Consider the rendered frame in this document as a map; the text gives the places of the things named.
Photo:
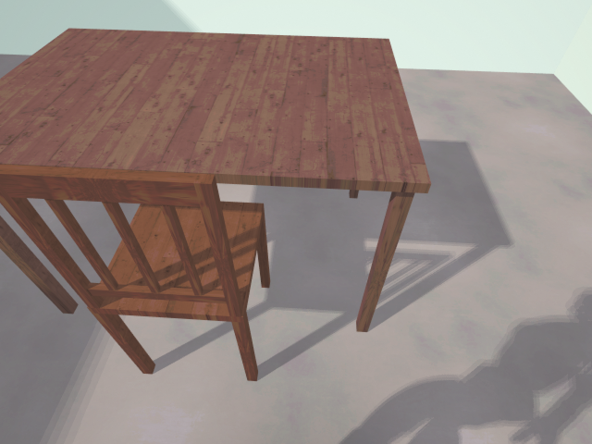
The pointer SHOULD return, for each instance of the chair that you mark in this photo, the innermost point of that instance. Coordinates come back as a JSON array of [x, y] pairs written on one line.
[[184, 255]]

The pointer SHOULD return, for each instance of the table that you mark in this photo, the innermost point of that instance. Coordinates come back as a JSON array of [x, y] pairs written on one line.
[[253, 109]]

